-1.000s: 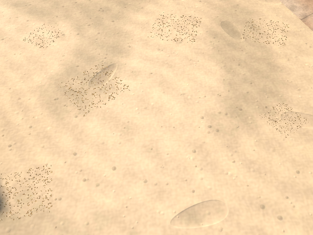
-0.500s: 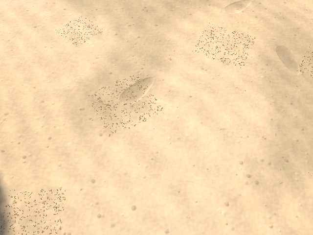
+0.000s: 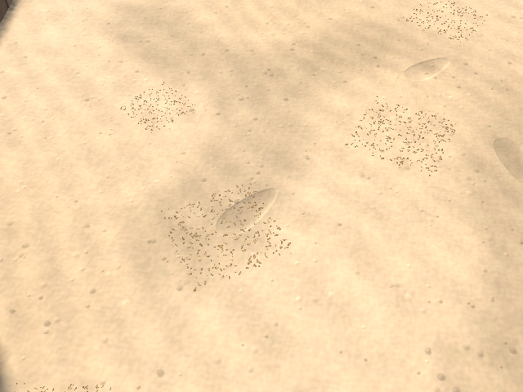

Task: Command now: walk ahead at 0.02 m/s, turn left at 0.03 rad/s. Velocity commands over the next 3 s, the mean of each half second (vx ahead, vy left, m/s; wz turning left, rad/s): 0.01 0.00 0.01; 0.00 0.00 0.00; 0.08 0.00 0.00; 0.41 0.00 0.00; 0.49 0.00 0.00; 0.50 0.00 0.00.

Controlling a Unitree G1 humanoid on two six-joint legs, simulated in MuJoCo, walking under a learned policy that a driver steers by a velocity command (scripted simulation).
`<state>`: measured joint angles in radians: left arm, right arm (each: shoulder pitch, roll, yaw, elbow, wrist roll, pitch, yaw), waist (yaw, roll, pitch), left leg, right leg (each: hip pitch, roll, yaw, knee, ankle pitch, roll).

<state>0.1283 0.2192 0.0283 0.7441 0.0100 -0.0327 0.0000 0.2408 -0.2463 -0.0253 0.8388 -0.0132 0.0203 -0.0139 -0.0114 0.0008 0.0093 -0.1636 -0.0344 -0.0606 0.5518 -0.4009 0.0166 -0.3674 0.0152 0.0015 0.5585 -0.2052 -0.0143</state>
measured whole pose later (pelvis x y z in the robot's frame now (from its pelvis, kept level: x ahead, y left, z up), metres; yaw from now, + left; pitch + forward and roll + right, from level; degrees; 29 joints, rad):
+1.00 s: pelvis -0.01 +0.00 +0.00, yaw -1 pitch -2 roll +0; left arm 0.13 0.21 0.04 1.07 0.00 0.01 0.04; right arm 0.33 -0.18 -0.02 1.05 -0.01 -0.02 -0.04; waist 0.00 -0.01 0.04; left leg -0.10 -0.03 -0.03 0.49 -0.37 0.01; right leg -0.31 0.02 0.03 0.51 -0.17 -0.02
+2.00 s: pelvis +0.24 -0.02 +0.00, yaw -1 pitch +2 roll -1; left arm 0.46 0.22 0.03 1.09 -0.01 -0.08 0.01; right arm -0.02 -0.23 -0.04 0.82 0.03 -0.09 0.04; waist 0.09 0.03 0.03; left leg -0.62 0.07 0.02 0.56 0.02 0.04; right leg 0.16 0.03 -0.04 0.16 -0.35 -0.02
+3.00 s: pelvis +0.81 -0.05 +0.02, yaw -1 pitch +2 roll -2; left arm 0.36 0.24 0.05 1.00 -0.01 -0.09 0.00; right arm 0.07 -0.26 -0.06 0.87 0.01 -0.08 0.01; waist 0.07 0.04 0.00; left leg -0.67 0.13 -0.03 0.66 0.05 0.01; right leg -0.02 0.06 -0.06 0.19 -0.21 -0.05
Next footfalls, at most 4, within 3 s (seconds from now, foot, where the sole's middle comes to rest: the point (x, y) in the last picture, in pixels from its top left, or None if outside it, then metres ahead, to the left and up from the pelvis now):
2.06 left None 0.48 0.10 -0.77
2.62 right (319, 291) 0.78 -0.14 -0.77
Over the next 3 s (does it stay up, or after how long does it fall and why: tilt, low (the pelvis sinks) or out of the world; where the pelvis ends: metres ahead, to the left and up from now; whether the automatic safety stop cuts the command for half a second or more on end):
stays up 0.81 -0.05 0.02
